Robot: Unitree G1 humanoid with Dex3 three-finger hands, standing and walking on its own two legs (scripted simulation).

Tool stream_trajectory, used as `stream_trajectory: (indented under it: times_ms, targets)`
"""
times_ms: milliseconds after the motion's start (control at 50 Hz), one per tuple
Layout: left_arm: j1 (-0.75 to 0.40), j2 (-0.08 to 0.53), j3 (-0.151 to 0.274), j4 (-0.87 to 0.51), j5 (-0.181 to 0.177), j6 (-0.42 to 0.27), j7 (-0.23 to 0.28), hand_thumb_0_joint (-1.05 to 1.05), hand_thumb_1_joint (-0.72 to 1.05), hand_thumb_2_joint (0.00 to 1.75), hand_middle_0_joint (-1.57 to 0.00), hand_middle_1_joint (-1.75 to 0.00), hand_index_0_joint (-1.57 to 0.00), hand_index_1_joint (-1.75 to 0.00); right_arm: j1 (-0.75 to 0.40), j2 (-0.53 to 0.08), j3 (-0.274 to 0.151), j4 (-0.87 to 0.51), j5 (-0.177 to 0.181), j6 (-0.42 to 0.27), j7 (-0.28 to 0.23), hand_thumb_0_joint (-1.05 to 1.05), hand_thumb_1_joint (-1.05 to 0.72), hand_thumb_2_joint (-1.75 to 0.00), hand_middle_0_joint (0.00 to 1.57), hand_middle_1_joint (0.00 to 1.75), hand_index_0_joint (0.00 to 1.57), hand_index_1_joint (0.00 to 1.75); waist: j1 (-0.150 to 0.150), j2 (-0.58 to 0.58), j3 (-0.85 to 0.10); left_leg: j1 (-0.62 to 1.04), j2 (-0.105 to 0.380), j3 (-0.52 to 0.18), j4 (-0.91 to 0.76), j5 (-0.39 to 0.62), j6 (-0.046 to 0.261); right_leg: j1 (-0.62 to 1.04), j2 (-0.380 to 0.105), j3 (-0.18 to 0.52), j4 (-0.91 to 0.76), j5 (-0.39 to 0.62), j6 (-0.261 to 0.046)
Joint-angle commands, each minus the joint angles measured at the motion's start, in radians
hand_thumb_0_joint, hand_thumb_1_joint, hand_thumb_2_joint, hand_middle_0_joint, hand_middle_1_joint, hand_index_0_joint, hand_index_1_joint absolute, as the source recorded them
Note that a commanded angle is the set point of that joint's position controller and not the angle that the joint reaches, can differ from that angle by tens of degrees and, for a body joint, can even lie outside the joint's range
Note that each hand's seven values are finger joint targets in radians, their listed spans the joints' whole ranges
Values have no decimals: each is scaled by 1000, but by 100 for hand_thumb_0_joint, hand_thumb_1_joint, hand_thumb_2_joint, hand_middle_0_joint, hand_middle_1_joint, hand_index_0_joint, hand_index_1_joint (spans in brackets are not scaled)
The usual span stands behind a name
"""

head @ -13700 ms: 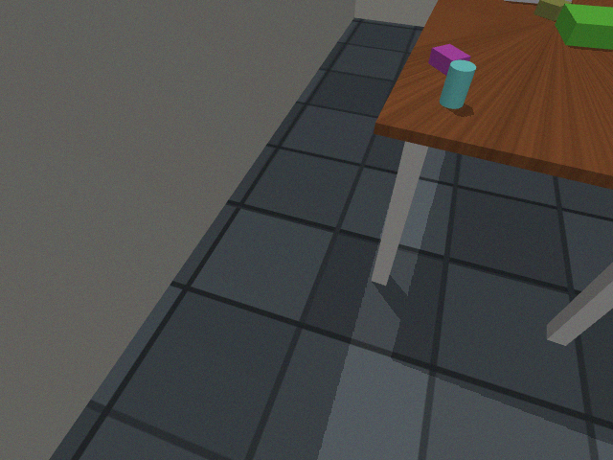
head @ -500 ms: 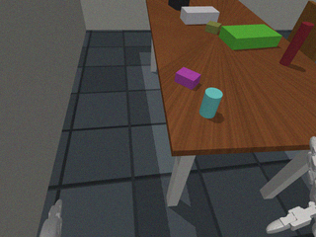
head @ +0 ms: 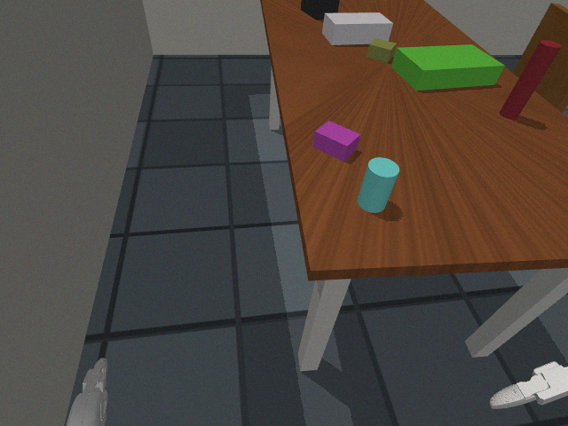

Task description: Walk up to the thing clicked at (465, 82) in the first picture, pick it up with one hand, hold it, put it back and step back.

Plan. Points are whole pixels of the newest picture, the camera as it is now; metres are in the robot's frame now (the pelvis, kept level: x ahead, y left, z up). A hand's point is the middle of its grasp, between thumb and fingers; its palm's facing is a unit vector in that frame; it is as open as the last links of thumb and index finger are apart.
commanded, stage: go down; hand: right
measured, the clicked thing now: (377, 185) +0.53 -0.21 +0.03
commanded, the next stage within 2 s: none
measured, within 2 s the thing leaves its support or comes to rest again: neither
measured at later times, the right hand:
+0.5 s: hand (536, 302) +0.22 -0.29 +0.13, palm faces +0.39 +0.84 -0.38, open 17.5 cm
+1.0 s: hand (536, 222) +0.32 -0.34 +0.15, palm faces +0.20 +0.98 -0.08, open 17.6 cm
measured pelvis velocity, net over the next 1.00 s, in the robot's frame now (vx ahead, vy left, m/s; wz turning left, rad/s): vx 0.01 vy -0.01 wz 0.01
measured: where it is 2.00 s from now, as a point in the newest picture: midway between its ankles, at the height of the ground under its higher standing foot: outside the picture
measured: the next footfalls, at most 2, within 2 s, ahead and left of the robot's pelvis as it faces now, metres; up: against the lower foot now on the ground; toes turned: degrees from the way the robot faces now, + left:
none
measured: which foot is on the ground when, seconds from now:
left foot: down 0.00-1.00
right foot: down 0.00-1.00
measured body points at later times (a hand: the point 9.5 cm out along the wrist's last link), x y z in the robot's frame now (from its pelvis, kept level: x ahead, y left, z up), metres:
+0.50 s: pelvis +0.01 +0.00 +0.00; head -0.01 +0.01 +0.45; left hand +0.17 +0.26 -0.09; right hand +0.19 -0.34 +0.15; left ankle +0.02 +0.13 -0.74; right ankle +0.00 -0.14 -0.74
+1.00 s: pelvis +0.01 -0.01 +0.00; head +0.00 +0.00 +0.45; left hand +0.16 +0.25 -0.08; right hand +0.31 -0.39 +0.16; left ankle +0.02 +0.13 -0.74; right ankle +0.00 -0.14 -0.74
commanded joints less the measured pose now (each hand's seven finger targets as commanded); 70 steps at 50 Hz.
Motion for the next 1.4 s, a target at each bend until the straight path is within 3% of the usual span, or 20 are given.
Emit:
stream_trajectory:
  times_ms: [0, 20, 80, 100, 120, 160, 180, 240, 300, 400, 440, 560, 720, 800, 900, 1060, 1220, 1260, 1340, 1380]
  targets:
    - [-74, 145, 75, -149, -6, -41, 6, 0, -57, 8, -5, -5, -5, -6, -70, -221, -146, -181, 15, -60, -13, 0, 56, -5, 4, 6, 5, 6, 5, 51, -40, 37, -22, 63, -86, 41, 17, -73, 33, -73, -84, 100, -37]
    - [-79, 172, 89, -177, -4, -42, 8, 0, -57, 8, -5, -5, -5, -6, -46, -207, -138, -144, 15, -55, -11, 0, 57, -5, 4, 6, 5, 6, 14, 69, -45, 40, -25, 67, -83, 53, 17, -69, 28, -70, -86, 108, -36]
    - [-122, 74, 8, -141, 16, -46, -10, 0, -56, 8, -6, -5, -4, -7, -91, -113, -92, -225, -2, -110, 0, 0, 49, -7, 5, 6, 5, 6, 22, 74, -60, -2, -38, 61, -53, 46, 11, -77, 28, -57, -60, 92, -33]
    - [-79, 148, 90, -148, -11, -41, 6, 0, -50, 0, -6, -5, -7, -4, -66, -239, -159, -160, 13, -76, -12, 0, 47, -5, 5, 6, 5, 6, -7, 13, -61, 46, -16, 63, -68, 62, 21, -63, 32, -72, -80, 125, -29]
    - [-123, 104, 32, -157, 22, -48, -5, 0, -55, 4, -5, -4, -4, -5, -104, -139, -107, -227, -11, -113, -7, 0, 54, -2, 5, 5, 5, 5, 29, 83, -92, 8, -34, 58, -49, 76, 9, -60, 28, -55, -55, 118, -34]
    - [-110, 141, 73, -164, 24, -49, 2, 0, -55, 4, -5, -5, -5, -5, -139, -211, -171, -221, -17, -138, -11, 0, 51, -3, 5, 5, 6, 5, 20, 30, -140, 24, -29, 50, -35, 94, 11, -37, 31, -54, -50, 133, -31]
    - [-99, 163, 90, -171, 23, -48, 7, 0, -55, 4, -5, -4, -4, -5, -138, -196, -151, -183, -16, -134, -9, 0, 52, -3, 5, 5, 5, 5, 40, 48, -124, 14, -33, 53, -30, 109, 10, -38, 30, -51, -49, 144, -31]
    - [-115, 126, 56, -150, 23, -42, 12, 0, -55, 4, -5, -4, -4, -5, -168, -231, -196, -147, -4, -134, 4, 0, 51, -2, 5, 5, 6, 5, 20, 17, -81, 6, -23, 44, -45, 79, 8, -69, 40, -57, -46, 109, -33]
    - [-103, 136, 69, -123, 20, -34, 18, 0, -55, 4, -5, -4, -4, -5, -184, -222, -187, -115, 16, -113, 26, 0, 54, -3, 5, 5, 5, 5, 33, -6, -60, -15, -31, 52, -42, 68, 14, -85, 31, -52, -58, 93, -29]
    - [-137, 55, -30, -98, 11, -27, 11, 0, -55, 4, -5, -4, -4, -5, -233, -236, -190, -86, 55, -83, 90, 0, 57, -3, 4, 5, 5, 5, 20, -32, -75, -6, -28, 48, -31, 107, 13, -100, 31, -52, -46, 128, -25]
    - [-170, 108, 0, -163, 13, -33, 24, 0, -55, 4, -5, -4, -5, -5, -265, -242, -198, -70, 67, -70, 108, 0, 55, -3, 4, 5, 5, 5, 33, 10, -135, 14, -30, 47, -23, 150, 10, -68, 27, -49, -33, 167, -27]
    - [-167, 200, 66, -193, 10, -38, 65, 0, -55, 4, -5, -4, -5, -5, -400, -313, -252, 44, 116, -44, 157, 0, 52, -3, 5, 5, 5, 5, 51, 70, -150, 1, -26, 47, -32, 124, 6, -58, 29, -42, -29, 131, -35]
    - [-139, 101, -74, -75, -13, -48, 102, 0, -54, 3, -5, -4, -4, -4, -747, -439, -237, 247, 189, 40, 328, 0, 55, -2, 5, 4, 5, 4, 66, -41, -161, -57, -23, 38, -23, 97, 15, -88, 27, -36, -35, 94, -35]
    - [-164, 127, -94, -36, -11, -77, 119, 0, -55, 3, -5, -4, -4, -4, -877, -549, -273, 360, 211, 77, 405, 0, 58, -3, 4, 5, 4, 5, 65, -94, -213, -61, -20, 35, -17, 83, 19, -102, 31, -34, -29, 74, -32]
    - [-182, 234, -45, -158, -12, -115, 147, 0, -55, 4, -5, -5, -5, -5, -1021, -636, -313, 515, 257, 108, 482, 0, 59, -3, 3, 5, 4, 5, 76, -9, -322, -28, -28, 44, 5, 177, 17, -69, 19, -25, 10, 183, -33]
    - [-144, 121, -173, -52, -14, -122, 147, 0, -57, 5, -5, -5, -4, -5, -1070, -663, -270, 784, 260, 164, 592, 0, 61, -4, 3, 6, 4, 6, 41, -41, -261, -75, -24, 27, 19, 159, 24, -168, 19, -30, 29, 179, -35]
    - [-98, 235, -103, -153, -6, -136, 169, 0, -57, 5, -5, -5, -5, -6, -1184, -775, -351, 748, 284, 158, 602, 0, 54, -4, 4, 5, 4, 5, 62, -50, -398, -36, -41, 32, 45, 238, 25, -105, 9, -21, 79, 324, -27]
    - [-93, 238, -90, -139, -4, -133, 173, 0, -57, 6, -5, -5, -5, -6, -1217, -770, -336, 734, 274, 156, 593, 0, 54, -5, 4, 5, 4, 5, 68, -66, -400, -55, -39, 27, 50, 244, 26, -93, 10, -26, 84, 332, -28]
    - [-55, 151, -161, -58, 2, -126, 167, 0, -57, 6, -5, -5, -4, -6, -1179, -724, -271, 815, 231, 165, 586, 0, 54, -5, 5, 5, 5, 5, 67, -106, -296, -108, -44, 28, 52, 199, 34, -156, 3, -29, 80, 304, -23]
    - [-67, 110, -204, -29, 1, -126, 160, 0, -57, 6, -5, -5, -5, -6, -1210, -711, -253, 829, 245, 164, 606, 0, 54, -5, 5, 5, 5, 5, 79, -100, -283, -119, -43, 26, 52, 180, 30, -184, 2, -29, 82, 255, -28]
